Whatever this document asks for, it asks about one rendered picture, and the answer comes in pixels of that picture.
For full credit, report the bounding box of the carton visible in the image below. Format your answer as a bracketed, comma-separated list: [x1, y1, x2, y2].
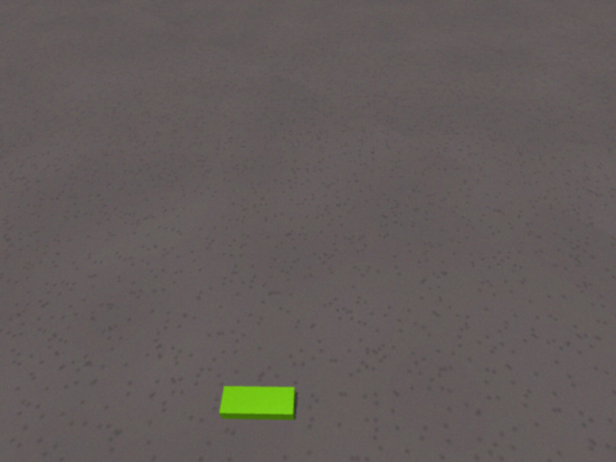
[219, 386, 295, 420]

